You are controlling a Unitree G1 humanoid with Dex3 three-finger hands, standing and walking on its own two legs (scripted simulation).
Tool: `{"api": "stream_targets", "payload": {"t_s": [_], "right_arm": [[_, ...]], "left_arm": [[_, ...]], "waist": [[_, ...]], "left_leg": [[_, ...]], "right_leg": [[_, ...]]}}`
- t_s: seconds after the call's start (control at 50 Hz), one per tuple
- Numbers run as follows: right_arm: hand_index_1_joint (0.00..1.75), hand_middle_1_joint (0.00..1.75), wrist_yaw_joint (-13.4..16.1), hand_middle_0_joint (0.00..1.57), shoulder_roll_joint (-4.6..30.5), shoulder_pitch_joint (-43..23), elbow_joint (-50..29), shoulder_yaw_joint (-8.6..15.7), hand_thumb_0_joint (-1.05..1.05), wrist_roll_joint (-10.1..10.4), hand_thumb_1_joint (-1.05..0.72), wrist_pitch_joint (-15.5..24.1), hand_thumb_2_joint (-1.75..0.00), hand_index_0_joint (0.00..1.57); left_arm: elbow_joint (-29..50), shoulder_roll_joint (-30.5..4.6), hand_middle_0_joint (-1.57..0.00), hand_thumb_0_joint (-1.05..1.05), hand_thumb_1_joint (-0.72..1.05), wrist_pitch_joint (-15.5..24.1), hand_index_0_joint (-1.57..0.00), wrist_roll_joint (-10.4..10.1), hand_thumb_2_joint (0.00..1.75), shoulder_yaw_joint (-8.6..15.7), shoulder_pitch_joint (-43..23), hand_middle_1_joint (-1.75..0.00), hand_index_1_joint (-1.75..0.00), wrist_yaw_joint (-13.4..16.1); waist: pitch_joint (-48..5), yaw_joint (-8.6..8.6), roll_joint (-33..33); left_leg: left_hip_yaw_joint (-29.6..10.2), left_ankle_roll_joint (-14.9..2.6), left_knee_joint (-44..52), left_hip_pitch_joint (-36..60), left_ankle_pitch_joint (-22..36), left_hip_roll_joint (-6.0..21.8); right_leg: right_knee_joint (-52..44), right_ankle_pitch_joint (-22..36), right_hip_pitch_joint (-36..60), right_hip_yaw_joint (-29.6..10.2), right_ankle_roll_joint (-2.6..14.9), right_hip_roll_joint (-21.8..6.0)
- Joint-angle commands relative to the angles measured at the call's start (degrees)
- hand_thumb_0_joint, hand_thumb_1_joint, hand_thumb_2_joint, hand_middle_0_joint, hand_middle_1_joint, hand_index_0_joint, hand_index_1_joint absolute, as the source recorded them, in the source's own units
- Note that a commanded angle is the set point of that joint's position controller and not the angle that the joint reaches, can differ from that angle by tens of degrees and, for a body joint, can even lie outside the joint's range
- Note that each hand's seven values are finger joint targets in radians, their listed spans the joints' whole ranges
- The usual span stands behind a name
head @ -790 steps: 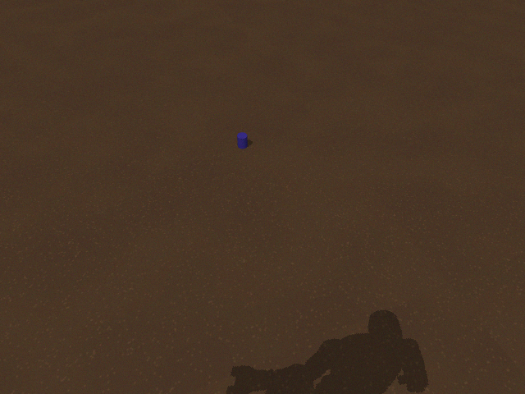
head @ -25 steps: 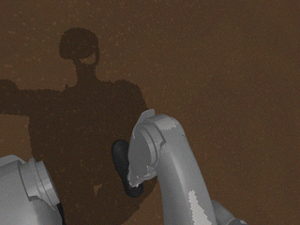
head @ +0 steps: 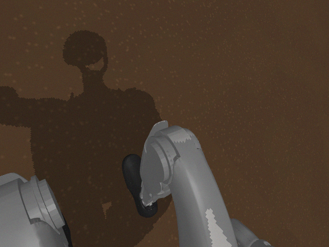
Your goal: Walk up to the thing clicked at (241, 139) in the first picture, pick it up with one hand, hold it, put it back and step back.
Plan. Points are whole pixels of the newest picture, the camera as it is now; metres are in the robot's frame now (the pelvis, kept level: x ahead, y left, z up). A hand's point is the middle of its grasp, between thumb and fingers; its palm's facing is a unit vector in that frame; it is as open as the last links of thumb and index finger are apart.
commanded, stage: settle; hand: left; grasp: from above
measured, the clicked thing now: out of the picture +0.47 +0.38 -0.27
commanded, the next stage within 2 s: lift in 1.08 s
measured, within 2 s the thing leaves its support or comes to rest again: leaves its support in 0.30 s
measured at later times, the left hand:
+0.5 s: hand out of the picture +0.45 +0.38 -0.20, palm faces -0.39 -0.13 -0.91, open 8.3 cm
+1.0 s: hand out of the picture +0.44 +0.38 -0.12, palm faces -0.45 -0.10 -0.88, open 8.3 cm
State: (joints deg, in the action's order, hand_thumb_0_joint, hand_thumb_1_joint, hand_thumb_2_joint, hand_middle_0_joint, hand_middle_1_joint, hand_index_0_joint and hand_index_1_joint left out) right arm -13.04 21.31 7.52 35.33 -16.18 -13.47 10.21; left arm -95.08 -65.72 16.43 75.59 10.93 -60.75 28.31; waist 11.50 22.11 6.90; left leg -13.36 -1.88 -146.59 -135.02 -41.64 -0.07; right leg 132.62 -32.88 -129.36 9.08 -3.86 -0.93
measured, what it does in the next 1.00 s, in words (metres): stands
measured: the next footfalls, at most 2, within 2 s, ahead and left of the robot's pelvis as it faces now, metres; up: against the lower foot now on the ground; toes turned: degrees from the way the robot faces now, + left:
none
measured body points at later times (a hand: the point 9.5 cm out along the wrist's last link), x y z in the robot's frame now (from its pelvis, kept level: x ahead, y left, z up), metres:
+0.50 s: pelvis +0.00 +0.00 +0.01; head +0.26 +0.13 +0.35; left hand +0.47 +0.38 -0.15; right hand +0.06 -0.27 -0.04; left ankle +0.06 +0.11 -0.27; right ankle +0.14 -0.13 -0.27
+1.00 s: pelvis +0.00 -0.01 +0.04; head +0.24 +0.10 +0.40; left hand +0.46 +0.38 -0.07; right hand +0.08 -0.28 -0.05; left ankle +0.06 +0.11 -0.27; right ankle +0.14 -0.13 -0.27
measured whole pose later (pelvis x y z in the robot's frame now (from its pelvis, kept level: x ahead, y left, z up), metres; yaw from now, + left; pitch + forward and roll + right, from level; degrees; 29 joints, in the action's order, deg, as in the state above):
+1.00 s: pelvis +0.00 -0.01 +0.04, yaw +5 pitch +33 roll -12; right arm -9.5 19.2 9.9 35.3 -6.9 -7.2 1.2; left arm -76.7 -52.0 14.6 71.7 6.0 -57.9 12.3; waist 1.1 15.7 -0.5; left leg -8.6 -1.4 -137.2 -132.6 -38.7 -1.4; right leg 127.6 -33.2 -128.2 5.6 -2.6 -3.3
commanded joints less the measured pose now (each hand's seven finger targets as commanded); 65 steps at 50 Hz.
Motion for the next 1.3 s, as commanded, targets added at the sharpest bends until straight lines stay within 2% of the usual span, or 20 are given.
{"api": "stream_targets", "payload": {"t_s": [0.0, 0.08, 0.2, 0.28, 0.32, 0.36, 0.44, 0.56, 0.7, 0.78, 0.84, 0.9, 1.0, 1.04, 1.08, 1.16, 1.18, 1.2, 1.22, 1.28], "right_arm": [[0.30, 0.30, 0.62, 0.20, 19.52, 11.96, 0.71, 5.94, 0.00, 0.53, -0.90, -0.98, -0.90, 0.20], [0.30, 0.30, 0.75, 0.20, 19.52, 12.57, 0.66, 5.69, 0.00, 0.42, -0.91, -1.58, -0.90, 0.20], [0.30, 0.30, 0.85, 0.20, 19.92, 12.44, 0.60, 6.69, 0.00, 0.27, -0.91, -2.00, -0.90, 0.20], [0.30, 0.30, 0.96, 0.20, 19.50, 12.54, -0.02, 7.50, 0.00, 0.50, -0.91, -1.73, -0.90, 0.20], [0.30, 0.30, 0.86, 0.20, 18.97, 12.55, 0.59, 7.87, 0.00, 0.90, -0.91, -1.49, -0.90, 0.20], [0.30, 0.30, 0.97, 0.20, 19.21, 12.76, 0.61, 8.73, 0.00, 1.31, -0.91, -1.70, -0.90, 0.20], [0.30, 0.30, 0.51, 0.20, 18.24, 12.64, 0.11, 10.37, 0.00, 2.13, -0.91, -1.86, -0.90, 0.20], [0.30, 0.30, 0.34, 0.20, 16.46, 14.25, 1.02, 12.80, 0.00, 4.26, -0.90, -3.60, -0.90, 0.20], [0.30, 0.30, 1.44, 0.20, 14.99, 15.45, 0.81, 14.02, 0.00, 5.53, -0.90, -6.26, -0.90, 0.20], [0.30, 0.30, 2.74, 0.20, 15.22, 15.08, 0.49, 14.64, 0.00, 6.32, -0.91, -7.73, -0.90, 0.20], [0.30, 0.30, 3.43, 0.20, 14.54, 15.89, 0.19, 14.89, 0.00, 6.48, -0.91, -8.57, -0.90, 0.20], [0.30, 0.30, 4.20, 0.20, 13.93, 15.70, 0.31, 14.94, 0.00, 6.66, -0.91, -9.12, -0.90, 0.20], [0.30, 0.30, 4.99, 0.20, 13.09, 15.95, 0.50, 14.95, 0.00, 6.70, -0.91, -9.86, -0.90, 0.20], [0.30, 0.30, 5.31, 0.20, 13.12, 16.10, 0.40, 14.93, 0.00, 6.88, -0.91, -9.92, -0.90, 0.20], [0.30, 0.30, 5.64, 0.20, 12.95, 15.96, 0.83, 15.16, 0.00, 6.92, -0.91, -10.13, -0.90, 0.20], [0.30, 0.30, 5.95, 0.20, 12.77, 16.62, 0.75, 15.60, 0.00, 7.40, -0.92, -10.46, -0.91, 0.20], [0.30, 0.30, 5.99, 0.20, 12.65, 17.04, 0.90, 15.87, 0.00, 7.66, -0.89, -10.46, -0.89, 0.20], [0.30, 0.30, 6.00, 0.20, 12.61, 17.33, 0.89, 16.11, 0.00, 7.75, -0.92, -10.58, -0.91, 0.20], [0.30, 0.30, 6.06, 0.20, 13.17, 17.40, 0.81, 16.58, 0.00, 7.95, -0.89, -10.65, -0.89, 0.20], [0.30, 0.30, 6.17, 0.20, 12.92, 17.43, 0.85, 17.27, 0.00, 8.49, -0.91, -11.19, -0.91, 0.20]], "left_arm": [[6.27, -13.45, -0.81, 0.00, 0.68, 0.95, -0.92, -0.70, 0.74, -0.33, -10.30, -1.00, -0.89, 0.68], [7.63, -14.61, -0.79, 0.00, 0.62, 1.97, -0.92, -0.33, 0.63, 0.23, -11.31, -0.99, -0.86, 0.88], [10.89, -16.11, -0.85, 0.00, 0.65, 2.05, -0.96, -0.08, 0.68, 1.47, -12.85, -0.95, -0.84, 1.69], [13.81, -14.81, -0.88, 0.00, 0.67, 1.29, -0.98, 0.63, 0.70, 0.94, -14.70, -0.95, -0.85, 1.61], [14.50, -13.00, -0.88, 0.00, 0.68, 0.88, -0.98, -0.01, 0.69, -0.23, -15.09, -0.94, -0.83, 1.30], [13.36, -15.05, -0.89, 0.00, 0.67, -0.16, -0.98, 0.11, 0.72, 2.16, -11.73, -0.93, -0.84, 1.25], [17.69, -10.19, -0.91, 0.00, 0.69, -2.08, -1.00, -1.02, 0.69, 0.46, -13.01, -0.91, -0.82, -1.36], [22.20, -5.00, -0.89, 0.00, 0.67, -3.85, -0.99, -3.41, 0.64, -1.81, -11.89, -0.88, -0.78, -6.09], [25.95, -0.84, -0.89, 0.00, 0.66, -3.88, -0.99, -4.51, 0.60, -3.61, -13.90, -0.86, -0.76, -11.34], [27.80, -2.57, -0.90, 0.00, 0.68, -2.85, -1.00, -4.72, 0.64, -2.67, -14.78, -0.90, -0.79, -12.51], [27.10, -1.39, -0.91, 0.00, 0.68, -2.51, -1.00, -4.46, 0.67, -2.94, -14.78, -0.90, -0.80, -13.35], [28.18, -2.53, -0.91, 0.00, 0.69, -1.95, -1.01, -4.63, 0.68, -2.75, -16.01, -0.92, -0.82, -13.62], [28.87, -2.99, -0.93, 0.00, 0.72, -1.86, -1.03, -4.70, 0.70, -2.50, -16.77, -0.93, -0.83, -13.98], [27.81, -2.41, -0.92, 0.00, 0.71, -2.01, -1.02, -5.08, 0.69, -2.73, -15.67, -0.92, -0.82, -14.29], [29.28, -2.94, -0.94, 0.00, 0.70, -1.95, -1.02, -4.77, 0.72, -2.55, -16.57, -0.90, -0.82, -14.47], [29.35, -1.88, -0.91, 0.00, 0.61, -2.45, -0.98, -5.37, 0.64, -2.67, -14.99, -0.86, -0.78, -14.94], [29.29, -1.47, -0.83, 0.00, 0.61, -2.94, -0.92, -5.80, 0.62, -2.45, -14.15, -0.82, -0.72, -15.35], [30.04, -1.68, -0.87, 0.00, 0.59, -3.26, -0.96, -5.98, 0.60, -2.32, -14.06, -0.84, -0.76, -15.67], [30.95, -1.84, -0.80, 0.00, 0.59, -3.54, -0.91, -6.41, 0.58, -2.00, -15.17, -0.80, -0.70, -16.10], [31.95, -0.74, -0.85, 0.00, 0.62, -4.12, -0.95, -7.58, 0.59, -2.20, -14.06, -0.86, -0.75, -17.31]], "waist": [[-36.75, 2.85, -29.79], [-36.71, 2.96, -31.47], [-40.32, 1.70, -34.44], [-40.94, 1.84, -34.11], [-40.09, 1.27, -34.57], [-42.13, -0.38, -34.63], [-43.68, -0.81, -34.78], [-47.27, -3.00, -33.76], [-47.74, -2.20, -29.56], [-49.41, -4.02, -30.09], [-48.47, -3.01, -27.58], [-50.34, -4.01, -28.34], [-52.03, -4.42, -28.10], [-49.49, -4.02, -26.99], [-51.55, -4.73, -27.43], [-53.22, -5.54, -28.71], [-53.50, -5.57, -28.74], [-54.28, -6.01, -29.46], [-53.98, -5.97, -30.38], [-54.21, -6.41, -29.38]], "left_leg": [[3.93, 1.99, 16.65, 30.02, 16.08, 1.67], [3.40, 2.32, 17.19, 31.32, 16.72, 1.85], [3.70, 2.51, 17.82, 33.66, 16.95, 1.86], [4.86, 2.15, 17.52, 33.27, 16.26, 1.41], [4.84, 2.30, 17.94, 32.73, 15.69, 1.25], [5.04, 2.21, 18.85, 32.67, 15.34, 1.15], [5.90, 2.00, 19.41, 32.68, 15.96, 0.72], [6.48, 1.55, 22.38, 32.50, 13.97, 0.02], [7.66, 0.93, 22.82, 32.47, 15.71, -0.94], [7.21, 1.12, 24.36, 32.82, 14.23, -1.64], [7.23, 0.90, 24.74, 33.44, 13.32, -1.69], [8.62, 0.73, 25.42, 32.94, 12.14, -1.53], [9.63, 0.56, 26.24, 32.81, 12.39, -1.49], [9.37, 0.52, 26.72, 31.77, 11.31, -1.69], [9.85, 0.46, 26.76, 32.58, 11.88, -1.55], [9.31, 0.72, 28.40, 34.89, 13.36, -1.52], [8.98, 0.79, 28.87, 36.44, 14.52, -1.61], [9.12, 0.85, 29.35, 37.56, 15.22, -1.56], [8.40, 1.01, 29.94, 37.83, 14.81, -1.91], [8.32, 0.79, 31.05, 38.17, 13.47, -1.76]], "right_leg": [[-8.94, 10.10, 18.92, 5.80, 4.88, 2.34], [-8.92, 10.04, 18.58, 6.01, 4.91, 2.23], [-8.75, 10.32, 19.14, 5.92, 5.13, 2.45], [-9.37, 10.44, 18.81, 5.37, 5.14, 2.40], [-9.27, 10.19, 17.59, 5.23, 5.32, 2.19], [-9.26, 9.83, 18.24, 5.20, 5.32, 2.27], [-10.06, 10.28, 17.15, 4.46, 5.46, 1.72], [-10.80, 9.36, 16.60, 3.27, 5.58, 1.26], [-13.24, 9.79, 18.26, 1.84, 5.83, 0.69], [-13.77, 8.42, 17.73, 1.46, 6.04, 0.29], [-14.87, 7.26, 17.74, 1.30, 6.09, 0.30], [-15.62, 6.38, 19.36, 0.65, 6.17, 0.45], [-16.65, 6.39, 21.36, 0.10, 6.28, 0.57], [-17.22, 5.35, 21.01, 0.11, 6.24, 0.44], [-17.54, 5.87, 21.22, -0.24, 6.25, 0.43], [-17.25, 7.11, 21.39, -0.19, 6.21, 0.22], [-17.34, 8.13, 21.22, -0.24, 6.11, 0.03], [-17.54, 8.75, 21.49, -0.44, 6.12, -0.07], [-17.59, 8.37, 20.42, -0.45, 6.35, -0.24], [-18.37, 7.37, 20.14, -0.64, 6.35, -0.29]]}}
